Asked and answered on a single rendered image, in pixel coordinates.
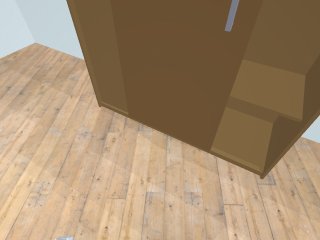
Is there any handle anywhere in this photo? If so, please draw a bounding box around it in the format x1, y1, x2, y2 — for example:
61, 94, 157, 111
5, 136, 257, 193
225, 0, 239, 32

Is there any wardrobe door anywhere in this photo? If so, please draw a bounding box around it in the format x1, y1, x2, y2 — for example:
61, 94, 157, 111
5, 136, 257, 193
73, 0, 128, 112
110, 0, 264, 152

